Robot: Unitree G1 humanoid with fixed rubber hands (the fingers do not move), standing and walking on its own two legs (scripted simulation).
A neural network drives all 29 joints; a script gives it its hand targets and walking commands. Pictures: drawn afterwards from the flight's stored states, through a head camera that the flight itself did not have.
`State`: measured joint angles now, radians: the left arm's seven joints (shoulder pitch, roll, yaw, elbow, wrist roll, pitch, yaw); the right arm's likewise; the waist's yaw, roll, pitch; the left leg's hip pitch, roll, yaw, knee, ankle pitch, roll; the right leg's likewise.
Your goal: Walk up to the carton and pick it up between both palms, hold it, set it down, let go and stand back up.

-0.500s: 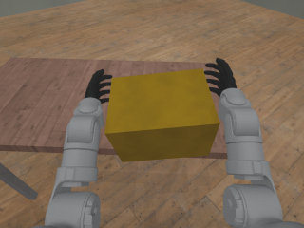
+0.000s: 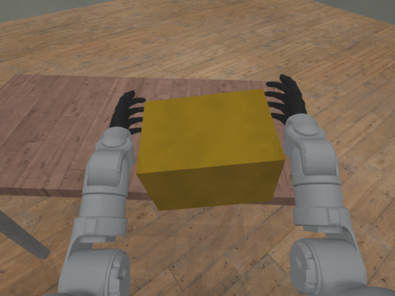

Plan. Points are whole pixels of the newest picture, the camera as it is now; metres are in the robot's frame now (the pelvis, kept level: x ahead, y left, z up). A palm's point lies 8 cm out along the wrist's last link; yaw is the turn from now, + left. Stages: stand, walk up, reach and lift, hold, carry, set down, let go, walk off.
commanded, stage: hold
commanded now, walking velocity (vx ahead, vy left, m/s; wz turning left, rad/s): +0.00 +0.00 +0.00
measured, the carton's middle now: (208, 152) +0.36 -0.01 +0.11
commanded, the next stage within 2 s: none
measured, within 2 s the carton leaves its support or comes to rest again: neither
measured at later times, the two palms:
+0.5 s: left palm (120, 130) +0.37 +0.17 +0.16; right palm (292, 115) +0.38 -0.16 +0.19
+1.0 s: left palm (120, 132) +0.37 +0.16 +0.16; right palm (292, 116) +0.38 -0.16 +0.19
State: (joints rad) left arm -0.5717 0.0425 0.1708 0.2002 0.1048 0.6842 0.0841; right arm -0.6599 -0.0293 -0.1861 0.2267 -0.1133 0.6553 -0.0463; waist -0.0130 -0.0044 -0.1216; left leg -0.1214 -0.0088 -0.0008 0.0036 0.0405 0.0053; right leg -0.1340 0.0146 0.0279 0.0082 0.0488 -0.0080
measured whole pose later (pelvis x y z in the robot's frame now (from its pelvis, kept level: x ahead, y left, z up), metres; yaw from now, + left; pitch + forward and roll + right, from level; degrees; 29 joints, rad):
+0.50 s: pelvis +0.00 +0.00 +0.00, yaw +0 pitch +4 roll +0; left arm -0.57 0.05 0.17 0.19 0.10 0.69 0.09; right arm -0.66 -0.03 -0.18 0.22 -0.11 0.66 -0.05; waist -0.01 -0.01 -0.12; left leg -0.12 -0.01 0.00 0.01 0.04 0.01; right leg -0.13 0.01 0.03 0.01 0.05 -0.01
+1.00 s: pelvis +0.00 +0.00 +0.00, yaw +0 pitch +4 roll +0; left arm -0.56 0.05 0.16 0.17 0.10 0.70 0.09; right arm -0.65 -0.03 -0.18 0.19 -0.11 0.68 -0.05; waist -0.01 -0.01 -0.11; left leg -0.12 -0.01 0.00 0.01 0.03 0.01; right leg -0.13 0.01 0.03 0.01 0.05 -0.01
